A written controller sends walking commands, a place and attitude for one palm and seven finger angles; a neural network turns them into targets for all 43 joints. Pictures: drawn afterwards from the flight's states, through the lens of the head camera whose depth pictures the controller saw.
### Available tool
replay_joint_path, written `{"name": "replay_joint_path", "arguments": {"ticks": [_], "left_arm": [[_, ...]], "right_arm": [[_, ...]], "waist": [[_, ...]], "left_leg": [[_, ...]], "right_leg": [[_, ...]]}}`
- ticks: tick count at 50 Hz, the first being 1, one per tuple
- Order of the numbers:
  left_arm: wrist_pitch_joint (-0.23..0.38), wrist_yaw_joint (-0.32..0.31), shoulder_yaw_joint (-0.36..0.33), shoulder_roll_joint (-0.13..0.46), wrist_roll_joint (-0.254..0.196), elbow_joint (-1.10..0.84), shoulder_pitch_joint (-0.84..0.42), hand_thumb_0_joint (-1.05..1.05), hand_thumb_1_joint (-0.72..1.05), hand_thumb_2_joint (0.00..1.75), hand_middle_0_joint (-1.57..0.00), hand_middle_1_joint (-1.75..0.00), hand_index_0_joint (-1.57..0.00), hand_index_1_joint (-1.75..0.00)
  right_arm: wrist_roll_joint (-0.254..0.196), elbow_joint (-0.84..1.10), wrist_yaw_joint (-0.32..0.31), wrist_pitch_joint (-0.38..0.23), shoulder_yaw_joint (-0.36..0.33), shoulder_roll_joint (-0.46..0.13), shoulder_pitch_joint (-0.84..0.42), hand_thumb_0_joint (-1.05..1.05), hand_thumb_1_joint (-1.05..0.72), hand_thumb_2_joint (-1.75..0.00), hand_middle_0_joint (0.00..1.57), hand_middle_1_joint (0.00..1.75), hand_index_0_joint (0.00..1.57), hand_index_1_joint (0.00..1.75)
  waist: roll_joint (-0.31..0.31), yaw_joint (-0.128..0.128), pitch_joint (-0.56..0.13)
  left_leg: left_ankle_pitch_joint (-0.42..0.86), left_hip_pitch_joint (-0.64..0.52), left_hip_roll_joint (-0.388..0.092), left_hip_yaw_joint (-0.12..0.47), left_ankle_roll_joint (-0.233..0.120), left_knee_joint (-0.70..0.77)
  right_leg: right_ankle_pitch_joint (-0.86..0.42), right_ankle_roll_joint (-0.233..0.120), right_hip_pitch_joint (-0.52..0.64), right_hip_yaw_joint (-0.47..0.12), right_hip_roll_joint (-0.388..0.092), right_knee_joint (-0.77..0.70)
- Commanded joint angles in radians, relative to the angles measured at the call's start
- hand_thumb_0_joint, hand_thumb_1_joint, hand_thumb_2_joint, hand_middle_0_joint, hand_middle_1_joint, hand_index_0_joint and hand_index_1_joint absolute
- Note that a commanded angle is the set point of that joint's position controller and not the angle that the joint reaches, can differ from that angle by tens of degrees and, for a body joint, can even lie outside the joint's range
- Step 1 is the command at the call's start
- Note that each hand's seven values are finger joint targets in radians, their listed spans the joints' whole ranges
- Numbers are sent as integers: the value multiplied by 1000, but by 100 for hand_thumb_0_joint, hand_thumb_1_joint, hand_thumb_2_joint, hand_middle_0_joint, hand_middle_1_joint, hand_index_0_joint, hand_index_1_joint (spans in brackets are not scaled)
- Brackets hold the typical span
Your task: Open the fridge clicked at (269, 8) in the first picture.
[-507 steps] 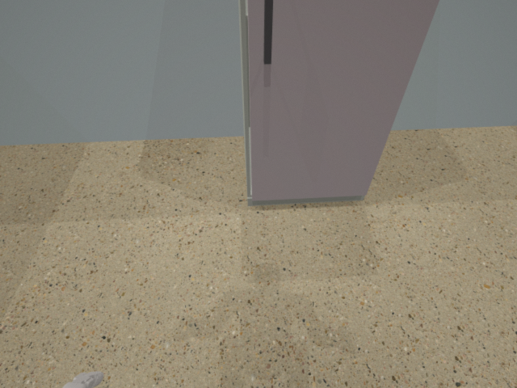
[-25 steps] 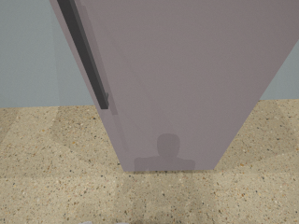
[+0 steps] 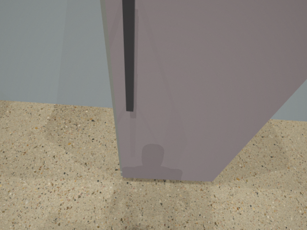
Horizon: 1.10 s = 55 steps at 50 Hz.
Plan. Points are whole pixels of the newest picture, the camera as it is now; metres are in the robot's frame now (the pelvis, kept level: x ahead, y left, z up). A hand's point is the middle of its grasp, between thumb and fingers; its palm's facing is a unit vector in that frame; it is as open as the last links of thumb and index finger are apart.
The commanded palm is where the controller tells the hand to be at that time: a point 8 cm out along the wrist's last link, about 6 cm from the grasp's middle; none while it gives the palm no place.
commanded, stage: come to a stop and stand still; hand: left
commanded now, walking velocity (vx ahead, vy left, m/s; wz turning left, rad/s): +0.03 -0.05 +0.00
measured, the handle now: (130, 57) +0.47 +0.11 +0.20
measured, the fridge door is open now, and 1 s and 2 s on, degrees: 0 0 0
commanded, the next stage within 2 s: look again from close up in 0.98 s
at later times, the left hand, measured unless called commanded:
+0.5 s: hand out of the picture -0.03 +0.10 -0.18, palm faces +0.05 -0.98 -0.18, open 7.3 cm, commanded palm none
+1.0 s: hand out of the picture -0.04 +0.10 -0.19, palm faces +0.09 -0.99 -0.14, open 7.3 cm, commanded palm none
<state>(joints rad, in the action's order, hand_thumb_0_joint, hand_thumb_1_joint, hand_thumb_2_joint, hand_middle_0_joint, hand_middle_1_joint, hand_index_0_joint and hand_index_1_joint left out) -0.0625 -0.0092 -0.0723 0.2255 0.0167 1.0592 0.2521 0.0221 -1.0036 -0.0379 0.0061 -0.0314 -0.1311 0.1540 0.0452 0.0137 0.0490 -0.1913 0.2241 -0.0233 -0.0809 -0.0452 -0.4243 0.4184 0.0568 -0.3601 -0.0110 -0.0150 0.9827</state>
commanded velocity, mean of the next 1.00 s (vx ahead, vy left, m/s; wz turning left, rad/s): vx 0.00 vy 0.00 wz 0.00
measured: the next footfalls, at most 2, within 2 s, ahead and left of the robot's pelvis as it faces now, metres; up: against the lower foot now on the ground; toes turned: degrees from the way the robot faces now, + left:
right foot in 0.22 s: -0.01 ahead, -0.17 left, +0.00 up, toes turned -2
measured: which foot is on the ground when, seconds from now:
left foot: down 0.00-1.00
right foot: up 0.00-0.20, down 0.22-1.00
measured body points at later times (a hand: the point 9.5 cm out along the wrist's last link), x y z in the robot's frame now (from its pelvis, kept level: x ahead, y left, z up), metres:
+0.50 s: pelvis -0.03 -0.06 -0.01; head -0.03 -0.07 +0.44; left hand -0.03 +0.15 -0.17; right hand -0.09 -0.27 -0.17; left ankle +0.02 +0.09 -0.74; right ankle -0.05 -0.16 -0.75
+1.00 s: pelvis -0.01 -0.05 -0.01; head +0.00 -0.05 +0.44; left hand -0.04 +0.15 -0.17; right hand -0.01 -0.27 -0.17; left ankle +0.02 +0.09 -0.74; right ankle -0.05 -0.16 -0.74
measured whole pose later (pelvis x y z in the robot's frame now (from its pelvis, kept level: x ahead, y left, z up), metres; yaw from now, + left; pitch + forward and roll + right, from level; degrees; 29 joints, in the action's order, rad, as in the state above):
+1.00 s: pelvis -0.01 -0.05 -0.01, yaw +1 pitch -2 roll +0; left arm 0.01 -0.04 -0.01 0.11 0.00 1.15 0.32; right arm 0.01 -1.15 -0.04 0.00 -0.02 -0.13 0.26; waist 0.01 0.00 0.05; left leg -0.19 0.22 -0.05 -0.02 0.03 -0.45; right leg 0.31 -0.01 -0.08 0.06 -0.01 0.43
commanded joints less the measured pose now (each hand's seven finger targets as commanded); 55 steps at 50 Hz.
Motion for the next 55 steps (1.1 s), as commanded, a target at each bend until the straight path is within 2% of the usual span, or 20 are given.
{"name": "replay_joint_path", "arguments": {"ticks": [1,4,6,8,9,10,11,12,13,14,16,18,21,24,30,38,49,53,54,55], "left_arm": [[13,4,6,24,5,-63,-11,0,90,90,-20,-30,-20,-30],[21,2,18,1,1,-56,-24,0,90,90,-20,-30,-20,-30],[28,-2,24,-11,-3,-31,15,0,90,90,-20,-30,-20,-30],[40,-8,29,-12,-2,1,71,0,90,90,-20,-30,-20,-30],[47,-12,29,0,-2,18,109,0,90,90,-20,-30,-20,-30],[56,-19,29,32,0,26,112,0,90,90,-20,-30,-20,-30],[63,-23,29,68,-1,22,79,0,90,90,-20,-30,-20,-30],[64,-22,31,90,-4,10,39,0,90,90,-20,-30,-20,-30],[69,-24,26,88,-2,10,22,0,90,90,-20,-30,-20,-30],[67,-26,30,64,-3,9,10,0,90,90,-20,-30,-20,-30],[68,-25,40,33,-9,16,8,0,90,90,-20,-30,-20,-30],[74,-25,43,15,-14,22,28,0,90,90,-20,-30,-20,-30],[65,-27,39,7,-13,34,51,0,90,90,-20,-30,-20,-30],[66,-27,40,-3,-15,45,72,0,90,90,-20,-30,-20,-30],[71,-29,41,-25,-15,59,110,0,90,90,-20,-30,-20,-30],[75,-33,44,-41,-10,68,145,0,90,90,-20,-30,-20,-30],[76,-34,49,-32,-7,66,152,0,90,90,-20,-30,-20,-30],[75,-33,48,-19,-7,62,143,0,90,90,-20,-30,-20,-30],[111,-68,54,19,13,73,223,0,90,90,-20,-30,-20,-30],[121,-62,48,56,10,17,137,0,90,90,-20,-30,-20,-30]], "right_arm": [[1,0,-14,-10,-52,-202,120,0,-90,-90,20,30,20,30],[5,-16,-7,-7,-53,-200,129,0,-90,-90,20,30,20,30],[4,-28,-2,-5,-53,-202,119,0,-90,-90,20,30,20,30],[-4,-40,2,-6,-52,-183,112,0,-90,-90,20,30,20,30],[-9,-44,5,-5,-47,-166,113,0,-90,-90,20,30,20,30],[-16,-49,9,-5,-39,-121,122,0,-90,-90,20,30,20,30],[-19,-44,14,-2,-23,-74,122,0,-90,-90,20,30,20,30],[-13,-44,21,2,-14,-61,119,0,-90,-90,20,30,20,30],[-3,-51,20,14,-12,-56,122,0,-90,-90,20,30,20,30],[1,-62,18,16,-12,-67,133,0,-90,-90,20,30,20,30],[0,-101,16,9,-4,-57,200,0,-90,-90,20,30,20,30],[-3,-126,12,-3,2,-61,240,0,-90,-90,20,30,20,30],[-5,-137,9,1,1,-59,232,0,-90,-90,20,30,20,30],[-7,-146,4,-2,5,-47,248,0,-90,-90,20,30,20,30],[-10,-154,-2,-11,4,-39,254,0,-90,-90,20,30,20,30],[-14,-146,-7,-15,0,-39,229,0,-90,-90,20,30,20,30],[-14,-127,-5,-19,3,-67,179,0,-90,-90,20,30,20,30],[-15,-121,-4,-21,4,-83,171,0,-90,-90,20,30,20,30],[-19,-37,10,-38,9,-116,44,0,-90,-90,20,30,20,30],[-14,-5,19,-28,9,-58,125,0,-90,-90,20,30,20,30]], "waist": [[-188,-56,-67],[-224,-65,-62],[-229,-48,-73],[-204,-18,-70],[-159,-3,-73],[-76,-7,-57],[20,-22,-20],[52,-32,5],[209,-22,59],[213,-24,125],[99,-45,110],[30,-43,66],[-8,-30,106],[-46,-28,100],[-37,-22,44],[-41,-17,36],[-48,-12,49],[-45,-10,44],[-11,37,48],[-2,-53,-2]], "left_leg": [[203,-180,-285,256,-114,167],[130,-131,-263,271,-108,175],[66,-100,-242,265,-94,176],[25,-39,-203,236,-60,136],[-22,3,-165,197,-23,108],[-78,79,-114,145,21,45],[-124,99,-52,79,58,4],[-127,38,-30,60,65,-15],[-120,28,-28,53,64,-56],[-90,32,-39,56,61,-78],[-1,-7,-46,59,58,-54],[69,-32,-61,78,59,-8],[17,-21,-63,78,65,-2],[47,-8,-66,84,63,9],[93,-28,-73,92,57,11],[138,-54,-82,96,49,7],[173,-67,-83,104,42,22],[167,-67,-83,111,40,37],[179,7,-72,71,58,-212],[-73,50,-41,72,44,-171]], "right_leg": [[42,2,-78,7,-36,-112],[68,-13,9,29,-31,-258],[28,-24,75,51,-19,-360],[-127,-32,190,76,-12,-548],[-196,-34,262,68,-28,-657],[-179,-62,306,-26,-107,-712],[-103,-105,237,-120,-204,-753],[36,-125,99,-141,-239,-794],[129,-130,14,-160,-216,-842],[132,-136,-36,-156,-211,-852],[16,-131,-8,-101,-171,-788],[-79,-114,55,-53,-126,-723],[17,-100,19,-54,-114,-737],[-35,-98,55,-45,-102,-719],[-133,-93,113,-27,-95,-690],[-231,-85,132,-14,-90,-673],[-288,-74,152,0,-95,-665],[-266,-70,168,5,-93,-669],[-757,-46,130,-111,-154,-681],[-704,-93,179,-77,-188,-622]]}}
